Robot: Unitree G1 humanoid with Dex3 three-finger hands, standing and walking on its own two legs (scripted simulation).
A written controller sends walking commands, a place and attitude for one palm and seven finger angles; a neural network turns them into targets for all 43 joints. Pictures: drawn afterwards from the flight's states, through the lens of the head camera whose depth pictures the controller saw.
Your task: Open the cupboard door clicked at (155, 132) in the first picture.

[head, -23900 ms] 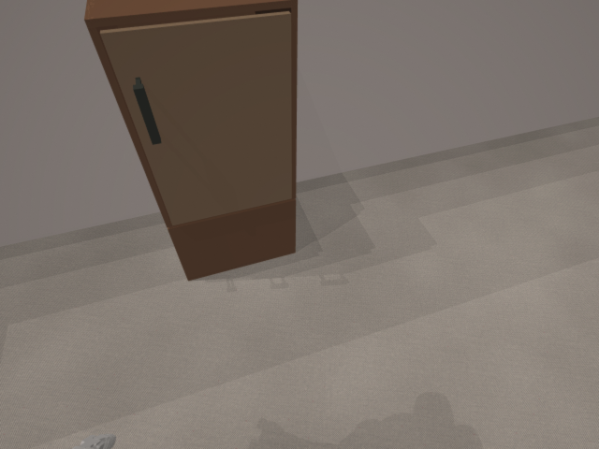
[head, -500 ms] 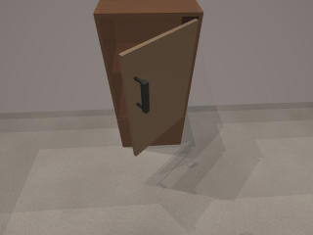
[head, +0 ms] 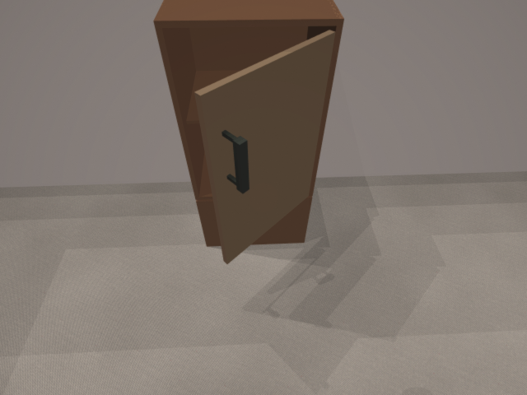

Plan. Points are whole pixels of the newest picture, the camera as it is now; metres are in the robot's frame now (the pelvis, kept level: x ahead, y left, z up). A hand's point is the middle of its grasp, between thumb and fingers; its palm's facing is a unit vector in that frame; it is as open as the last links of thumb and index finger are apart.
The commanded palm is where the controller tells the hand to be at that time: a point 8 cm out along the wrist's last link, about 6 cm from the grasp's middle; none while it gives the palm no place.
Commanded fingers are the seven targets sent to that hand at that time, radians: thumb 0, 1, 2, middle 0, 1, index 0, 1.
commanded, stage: look to check the result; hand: left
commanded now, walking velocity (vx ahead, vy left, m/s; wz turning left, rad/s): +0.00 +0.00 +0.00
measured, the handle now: (235, 162) +0.57 +0.10 +0.00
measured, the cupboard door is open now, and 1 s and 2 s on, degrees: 43 43 43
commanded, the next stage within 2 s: walk to a spot facing it in 0.02 s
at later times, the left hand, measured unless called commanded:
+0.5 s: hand out of the picture +0.02 +0.18 -0.19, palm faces -0.05 -0.98 -0.21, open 7.4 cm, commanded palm none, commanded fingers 0.00 0.90 0.90 -0.20 -0.30 -0.20 -0.30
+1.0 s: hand out of the picture +0.12 +0.12 -0.16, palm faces -0.35 -0.90 -0.25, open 7.4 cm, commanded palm none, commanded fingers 0.00 0.90 0.90 -0.20 -0.30 -0.20 -0.30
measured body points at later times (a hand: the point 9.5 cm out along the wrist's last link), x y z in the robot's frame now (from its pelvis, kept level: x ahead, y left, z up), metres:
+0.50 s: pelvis +0.00 +0.00 -0.01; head +0.03 -0.01 +0.44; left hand +0.02 +0.23 -0.17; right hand +0.00 -0.24 -0.17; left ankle +0.05 +0.12 -0.74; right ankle -0.07 -0.09 -0.73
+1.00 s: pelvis -0.01 -0.04 +0.00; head +0.03 -0.06 +0.45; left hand +0.14 +0.17 -0.14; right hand +0.00 -0.32 -0.14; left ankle +0.04 +0.10 -0.68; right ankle -0.04 -0.11 -0.74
